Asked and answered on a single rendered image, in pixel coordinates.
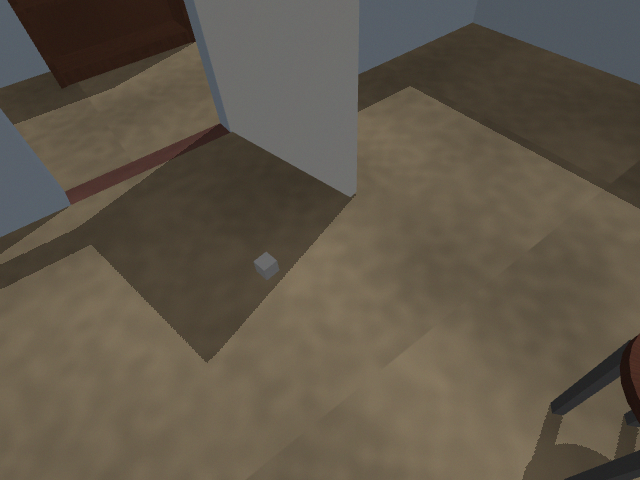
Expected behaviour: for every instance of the cube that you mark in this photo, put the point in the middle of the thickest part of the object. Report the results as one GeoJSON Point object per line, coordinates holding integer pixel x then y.
{"type": "Point", "coordinates": [266, 265]}

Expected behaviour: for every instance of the stool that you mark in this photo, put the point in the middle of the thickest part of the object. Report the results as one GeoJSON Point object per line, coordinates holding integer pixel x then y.
{"type": "Point", "coordinates": [624, 363]}

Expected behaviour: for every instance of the bookshelf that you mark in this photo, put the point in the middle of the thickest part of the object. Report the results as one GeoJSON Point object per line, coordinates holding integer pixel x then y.
{"type": "Point", "coordinates": [80, 39]}

